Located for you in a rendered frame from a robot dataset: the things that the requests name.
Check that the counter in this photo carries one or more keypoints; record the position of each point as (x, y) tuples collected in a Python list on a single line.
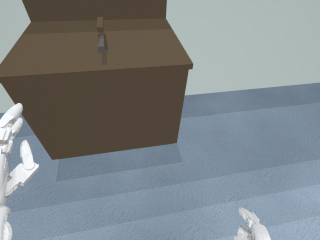
[(79, 101)]

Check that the left robot forearm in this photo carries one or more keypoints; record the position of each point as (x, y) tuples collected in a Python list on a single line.
[(6, 230)]

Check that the right robot hand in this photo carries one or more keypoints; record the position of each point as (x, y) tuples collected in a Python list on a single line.
[(258, 231)]

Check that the left robot hand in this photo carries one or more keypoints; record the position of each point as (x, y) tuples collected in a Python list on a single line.
[(10, 125)]

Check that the tap lever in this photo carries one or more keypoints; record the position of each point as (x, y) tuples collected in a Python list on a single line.
[(101, 46)]

